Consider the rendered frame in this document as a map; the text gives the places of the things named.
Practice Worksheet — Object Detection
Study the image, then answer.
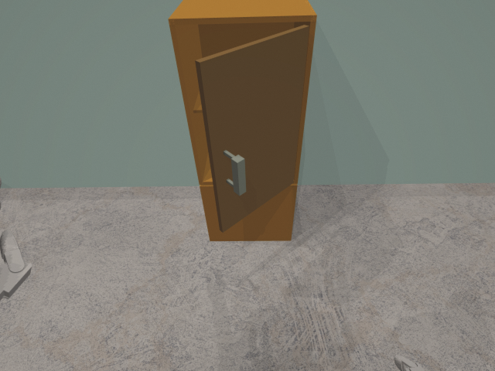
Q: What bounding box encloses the handle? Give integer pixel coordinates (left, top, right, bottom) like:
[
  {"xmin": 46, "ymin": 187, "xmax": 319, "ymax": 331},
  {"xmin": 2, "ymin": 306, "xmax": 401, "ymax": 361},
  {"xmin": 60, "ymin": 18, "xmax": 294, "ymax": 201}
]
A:
[{"xmin": 224, "ymin": 150, "xmax": 246, "ymax": 196}]

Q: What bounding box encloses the cupboard door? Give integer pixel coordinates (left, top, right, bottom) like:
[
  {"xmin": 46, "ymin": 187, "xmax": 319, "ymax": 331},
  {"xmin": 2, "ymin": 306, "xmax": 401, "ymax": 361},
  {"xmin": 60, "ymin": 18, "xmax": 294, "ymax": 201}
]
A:
[{"xmin": 195, "ymin": 25, "xmax": 309, "ymax": 233}]

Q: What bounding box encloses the robot left hand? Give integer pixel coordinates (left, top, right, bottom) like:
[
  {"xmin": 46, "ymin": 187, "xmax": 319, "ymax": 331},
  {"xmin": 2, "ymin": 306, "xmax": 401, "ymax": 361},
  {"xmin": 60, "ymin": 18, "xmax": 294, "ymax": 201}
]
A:
[{"xmin": 0, "ymin": 177, "xmax": 32, "ymax": 301}]

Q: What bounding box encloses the robot right hand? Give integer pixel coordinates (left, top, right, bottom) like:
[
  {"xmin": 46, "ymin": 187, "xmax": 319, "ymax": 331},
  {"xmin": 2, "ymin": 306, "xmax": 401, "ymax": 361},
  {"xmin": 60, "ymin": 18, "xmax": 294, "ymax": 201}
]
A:
[{"xmin": 394, "ymin": 355, "xmax": 424, "ymax": 371}]

